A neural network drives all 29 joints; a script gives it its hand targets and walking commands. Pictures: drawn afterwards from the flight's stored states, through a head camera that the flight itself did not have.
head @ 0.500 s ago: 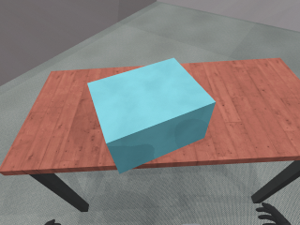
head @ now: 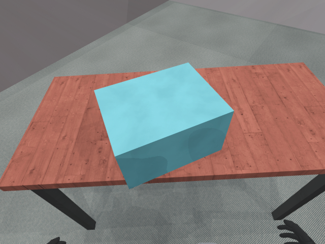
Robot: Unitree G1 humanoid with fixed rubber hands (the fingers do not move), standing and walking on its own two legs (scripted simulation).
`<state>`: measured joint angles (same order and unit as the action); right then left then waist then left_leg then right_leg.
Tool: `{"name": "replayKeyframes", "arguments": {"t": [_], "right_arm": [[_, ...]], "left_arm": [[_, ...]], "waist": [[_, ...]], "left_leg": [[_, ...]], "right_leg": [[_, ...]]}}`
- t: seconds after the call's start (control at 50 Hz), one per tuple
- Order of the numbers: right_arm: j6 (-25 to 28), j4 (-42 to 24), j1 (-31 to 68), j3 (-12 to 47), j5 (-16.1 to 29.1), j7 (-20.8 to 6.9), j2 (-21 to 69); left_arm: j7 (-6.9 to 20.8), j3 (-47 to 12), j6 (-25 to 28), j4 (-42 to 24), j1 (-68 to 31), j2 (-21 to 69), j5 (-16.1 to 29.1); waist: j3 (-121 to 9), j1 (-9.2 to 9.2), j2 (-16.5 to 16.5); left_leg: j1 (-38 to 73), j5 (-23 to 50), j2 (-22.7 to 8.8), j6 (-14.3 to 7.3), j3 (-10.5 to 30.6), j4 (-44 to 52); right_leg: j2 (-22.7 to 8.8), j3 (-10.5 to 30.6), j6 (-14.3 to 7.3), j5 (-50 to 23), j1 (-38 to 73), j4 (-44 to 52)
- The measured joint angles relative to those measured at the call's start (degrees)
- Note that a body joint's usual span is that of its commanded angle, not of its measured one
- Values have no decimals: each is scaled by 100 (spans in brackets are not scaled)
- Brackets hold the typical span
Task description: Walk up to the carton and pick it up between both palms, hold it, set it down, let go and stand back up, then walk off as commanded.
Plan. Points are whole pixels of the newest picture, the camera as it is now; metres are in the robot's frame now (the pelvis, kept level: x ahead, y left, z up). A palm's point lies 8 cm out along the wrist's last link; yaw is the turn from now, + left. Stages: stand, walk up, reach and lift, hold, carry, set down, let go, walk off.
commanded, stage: walk up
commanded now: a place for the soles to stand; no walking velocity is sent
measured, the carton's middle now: (160, 121) +0.44 +0.03 +0.03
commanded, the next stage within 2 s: none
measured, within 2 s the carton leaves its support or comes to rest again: neither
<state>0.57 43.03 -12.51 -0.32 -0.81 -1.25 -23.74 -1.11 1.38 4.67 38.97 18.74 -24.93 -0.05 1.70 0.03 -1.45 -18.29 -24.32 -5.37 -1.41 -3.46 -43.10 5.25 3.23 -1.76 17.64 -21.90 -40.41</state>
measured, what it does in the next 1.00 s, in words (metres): stands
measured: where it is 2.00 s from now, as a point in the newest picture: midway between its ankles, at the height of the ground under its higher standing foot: outside the picture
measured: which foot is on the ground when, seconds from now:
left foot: down 0.00-1.00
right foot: down 0.00-1.00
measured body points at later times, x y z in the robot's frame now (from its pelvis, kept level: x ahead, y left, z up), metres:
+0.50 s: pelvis +0.00 +0.00 +0.00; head +0.01 +0.00 +0.45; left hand +0.10 +0.33 -0.08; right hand +0.12 -0.30 -0.10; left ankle -0.01 +0.13 -0.71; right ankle +0.04 -0.10 -0.71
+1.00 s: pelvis +0.00 +0.00 +0.00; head +0.02 -0.01 +0.45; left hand +0.11 +0.32 -0.08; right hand +0.13 -0.31 -0.10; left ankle -0.01 +0.13 -0.71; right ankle +0.04 -0.10 -0.71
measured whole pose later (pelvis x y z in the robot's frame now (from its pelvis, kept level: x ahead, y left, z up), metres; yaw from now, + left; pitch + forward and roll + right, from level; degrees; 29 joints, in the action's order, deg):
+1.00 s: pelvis +0.00 +0.00 +0.00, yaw +0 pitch +0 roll -1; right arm 0.9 43.0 -12.5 -0.3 -0.8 -1.1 -23.8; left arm -1.1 1.4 4.4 39.0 18.5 -24.9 0.0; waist 1.5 0.0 -1.5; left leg -18.1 -24.4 -5.3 -1.4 -3.5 -42.8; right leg 5.3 3.4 -1.8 17.9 -21.9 -40.5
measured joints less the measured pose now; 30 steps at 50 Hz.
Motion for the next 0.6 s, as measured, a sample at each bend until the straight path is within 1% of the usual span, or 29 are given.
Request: {"name": "replayKeyframes", "arguments": {"t": [0.6], "right_arm": [[34,0,0,0,2,7,-2]], "left_arm": [[0,0,-20,3,-16,1,0]], "waist": [[-8,0,0]], "left_leg": [[8,-11,23,6,-1,20]], "right_leg": [[-14,16,0,20,-1,7]]}}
